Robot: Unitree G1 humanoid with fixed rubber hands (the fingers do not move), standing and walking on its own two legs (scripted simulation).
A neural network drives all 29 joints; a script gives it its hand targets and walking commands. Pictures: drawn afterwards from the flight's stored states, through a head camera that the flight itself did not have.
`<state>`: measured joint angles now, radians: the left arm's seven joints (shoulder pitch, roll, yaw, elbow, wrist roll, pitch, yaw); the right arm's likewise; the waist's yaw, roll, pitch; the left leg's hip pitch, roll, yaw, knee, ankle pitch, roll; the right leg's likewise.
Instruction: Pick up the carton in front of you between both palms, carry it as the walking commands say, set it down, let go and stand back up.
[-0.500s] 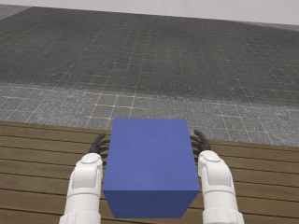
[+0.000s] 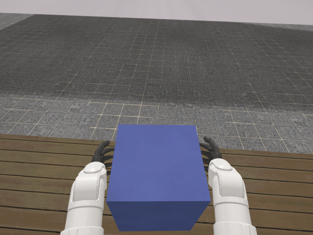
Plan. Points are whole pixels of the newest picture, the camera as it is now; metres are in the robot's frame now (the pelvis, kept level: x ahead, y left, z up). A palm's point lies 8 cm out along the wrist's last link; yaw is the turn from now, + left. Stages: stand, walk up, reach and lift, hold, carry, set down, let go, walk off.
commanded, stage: carry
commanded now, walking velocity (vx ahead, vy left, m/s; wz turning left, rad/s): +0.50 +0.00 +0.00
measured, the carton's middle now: (156, 180) +0.29 +0.01 -0.01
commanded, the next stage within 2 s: none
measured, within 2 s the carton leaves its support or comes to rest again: neither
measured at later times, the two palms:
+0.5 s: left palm (109, 119) +0.44 +0.16 +0.08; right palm (204, 117) +0.46 -0.14 +0.09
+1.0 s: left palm (135, 74) +0.75 +0.11 +0.07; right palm (202, 73) +0.77 -0.19 +0.07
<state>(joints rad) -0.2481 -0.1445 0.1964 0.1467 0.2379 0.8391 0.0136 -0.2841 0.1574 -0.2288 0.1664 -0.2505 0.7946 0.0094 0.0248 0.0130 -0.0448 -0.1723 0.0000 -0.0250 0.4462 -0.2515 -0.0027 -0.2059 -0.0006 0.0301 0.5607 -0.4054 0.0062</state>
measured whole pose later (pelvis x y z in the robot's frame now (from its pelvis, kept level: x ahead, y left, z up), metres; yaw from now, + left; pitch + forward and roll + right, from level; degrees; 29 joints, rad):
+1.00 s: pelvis +0.50 -0.05 -0.01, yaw +2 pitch +5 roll -1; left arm -0.11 -0.13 0.05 -0.38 0.06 1.21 0.14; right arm -0.11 0.13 -0.13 -0.43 -0.06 1.21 -0.12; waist 0.02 0.04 -0.09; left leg -0.31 0.08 0.09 1.10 -0.48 -0.01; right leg -0.44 -0.08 -0.29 0.56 -0.20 -0.08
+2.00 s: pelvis +1.15 -0.06 -0.01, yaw +4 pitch +4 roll +1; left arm -0.49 -0.11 0.23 -0.13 0.04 1.16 0.16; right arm -0.51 0.11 -0.27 -0.17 -0.07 1.15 -0.12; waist 0.09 -0.03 0.00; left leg -0.55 0.00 0.05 0.81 -0.16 0.02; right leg -0.24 0.01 -0.21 0.55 0.23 -0.13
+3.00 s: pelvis +1.81 -0.08 -0.08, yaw +2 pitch +3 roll +1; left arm -0.11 -0.13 0.08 -0.35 0.04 1.21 0.14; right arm -0.12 0.13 -0.11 -0.39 -0.08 1.20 -0.12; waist 0.02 -0.04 -0.18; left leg -0.51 0.01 0.22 0.52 -0.06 0.02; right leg 0.10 -0.03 -0.13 0.26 -0.41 0.00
